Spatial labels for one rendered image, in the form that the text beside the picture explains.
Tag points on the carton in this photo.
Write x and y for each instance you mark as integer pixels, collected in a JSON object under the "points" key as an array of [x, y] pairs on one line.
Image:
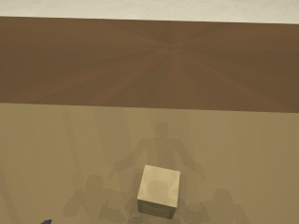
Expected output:
{"points": [[158, 192]]}

